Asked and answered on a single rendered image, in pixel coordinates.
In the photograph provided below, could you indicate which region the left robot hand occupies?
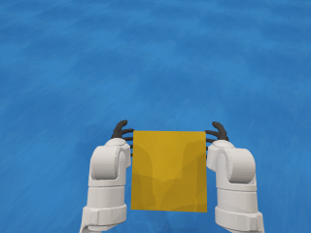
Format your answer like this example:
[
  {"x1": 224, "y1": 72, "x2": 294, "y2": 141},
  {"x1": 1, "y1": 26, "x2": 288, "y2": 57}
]
[{"x1": 110, "y1": 119, "x2": 134, "y2": 157}]

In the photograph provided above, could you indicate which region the robot right forearm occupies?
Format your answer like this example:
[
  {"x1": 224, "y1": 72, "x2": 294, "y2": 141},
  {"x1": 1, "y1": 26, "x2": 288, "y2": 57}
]
[{"x1": 206, "y1": 140, "x2": 265, "y2": 233}]

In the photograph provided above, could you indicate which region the robot left forearm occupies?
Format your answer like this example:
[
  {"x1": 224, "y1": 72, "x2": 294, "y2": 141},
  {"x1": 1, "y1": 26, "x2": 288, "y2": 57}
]
[{"x1": 79, "y1": 138, "x2": 131, "y2": 233}]

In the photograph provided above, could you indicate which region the right robot hand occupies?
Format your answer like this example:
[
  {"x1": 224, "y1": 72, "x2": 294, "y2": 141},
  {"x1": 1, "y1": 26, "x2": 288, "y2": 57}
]
[{"x1": 205, "y1": 121, "x2": 229, "y2": 159}]

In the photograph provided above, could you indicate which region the carton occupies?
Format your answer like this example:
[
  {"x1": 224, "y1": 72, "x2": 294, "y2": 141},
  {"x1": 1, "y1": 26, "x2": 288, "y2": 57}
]
[{"x1": 130, "y1": 130, "x2": 207, "y2": 213}]

